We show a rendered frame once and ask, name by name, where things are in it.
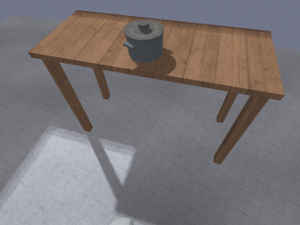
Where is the lid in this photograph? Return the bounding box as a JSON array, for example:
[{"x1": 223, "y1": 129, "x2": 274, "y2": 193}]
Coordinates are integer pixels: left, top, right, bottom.
[{"x1": 124, "y1": 19, "x2": 164, "y2": 42}]

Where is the pot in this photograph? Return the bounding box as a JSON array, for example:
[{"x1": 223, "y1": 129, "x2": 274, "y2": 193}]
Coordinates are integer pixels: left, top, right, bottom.
[{"x1": 123, "y1": 35, "x2": 163, "y2": 63}]

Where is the table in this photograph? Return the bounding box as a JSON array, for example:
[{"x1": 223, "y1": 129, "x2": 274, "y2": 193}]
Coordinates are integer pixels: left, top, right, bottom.
[{"x1": 28, "y1": 10, "x2": 285, "y2": 164}]

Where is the knob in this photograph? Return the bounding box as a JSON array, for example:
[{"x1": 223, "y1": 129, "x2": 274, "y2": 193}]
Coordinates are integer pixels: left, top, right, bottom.
[{"x1": 138, "y1": 20, "x2": 150, "y2": 29}]

